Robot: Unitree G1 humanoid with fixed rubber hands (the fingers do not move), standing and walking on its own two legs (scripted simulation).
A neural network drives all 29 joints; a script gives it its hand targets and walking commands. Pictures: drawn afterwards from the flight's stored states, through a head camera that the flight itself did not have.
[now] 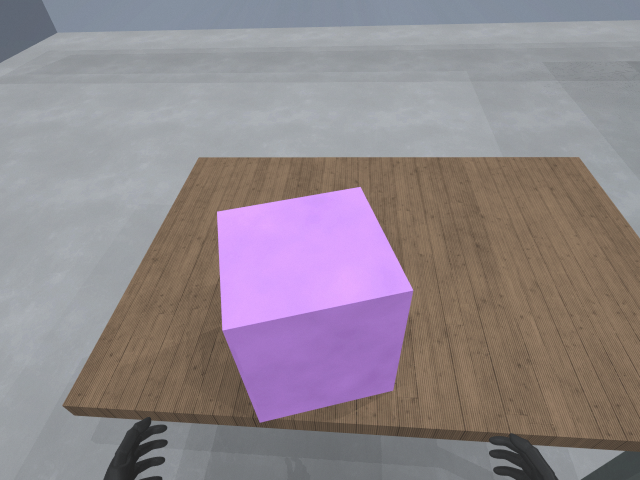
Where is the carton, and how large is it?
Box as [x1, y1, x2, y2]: [217, 187, 412, 422]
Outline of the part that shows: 360,187 217,212 222,330 260,422 389,391 393,388 412,289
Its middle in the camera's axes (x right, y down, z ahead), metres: -0.01 +0.09 +0.57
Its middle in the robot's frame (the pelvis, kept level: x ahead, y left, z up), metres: +0.38 +0.03 +0.01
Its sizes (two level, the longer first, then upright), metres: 0.210 0.200 0.250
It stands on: a table, 0.66 m high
